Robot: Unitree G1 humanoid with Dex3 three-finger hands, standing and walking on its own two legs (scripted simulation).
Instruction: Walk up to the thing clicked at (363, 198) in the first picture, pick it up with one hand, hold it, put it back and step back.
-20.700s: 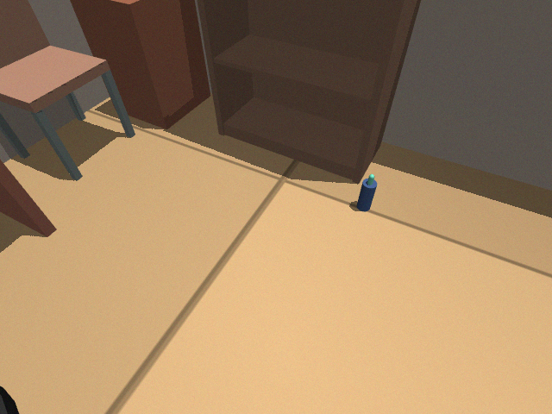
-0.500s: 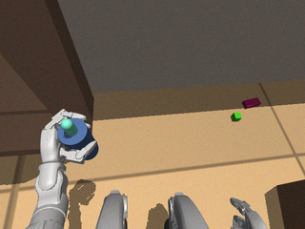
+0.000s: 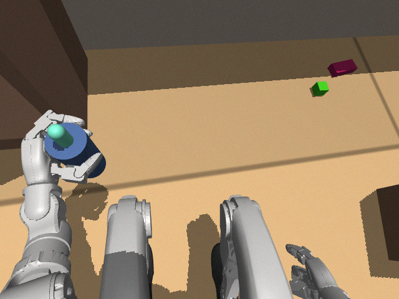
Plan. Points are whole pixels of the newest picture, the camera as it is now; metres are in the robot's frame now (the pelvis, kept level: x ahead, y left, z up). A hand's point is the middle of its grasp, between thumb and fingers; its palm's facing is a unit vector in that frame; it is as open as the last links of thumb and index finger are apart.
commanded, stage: crouch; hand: left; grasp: from the side
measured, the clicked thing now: (76, 150) +0.40 +0.24 -0.05
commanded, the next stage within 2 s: lower in 0.88 s
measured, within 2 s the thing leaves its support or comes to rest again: neither
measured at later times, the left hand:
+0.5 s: hand (91, 161) +0.40 +0.24 -0.15, palm faces +0.19 -0.98 -0.01, open 9.2 cm
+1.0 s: hand (94, 168) +0.40 +0.25 -0.20, palm faces +0.18 -0.98 -0.02, open 9.2 cm
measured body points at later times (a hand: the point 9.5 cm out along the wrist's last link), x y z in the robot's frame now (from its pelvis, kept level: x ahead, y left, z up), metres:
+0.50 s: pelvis -0.01 +0.00 -0.09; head +0.20 +0.05 +0.30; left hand +0.39 +0.29 -0.15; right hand +0.12 -0.27 -0.22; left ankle +0.09 +0.13 -0.39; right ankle +0.08 -0.12 -0.39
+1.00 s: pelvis +0.00 +0.00 -0.12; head +0.21 +0.07 +0.26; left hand +0.39 +0.30 -0.20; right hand +0.14 -0.27 -0.23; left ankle +0.09 +0.13 -0.39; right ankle +0.08 -0.12 -0.39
